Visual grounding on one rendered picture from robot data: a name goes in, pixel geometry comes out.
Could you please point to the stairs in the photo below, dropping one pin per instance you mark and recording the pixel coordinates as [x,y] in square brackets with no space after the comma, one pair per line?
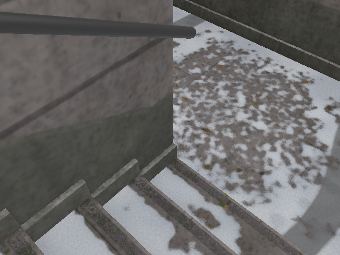
[178,212]

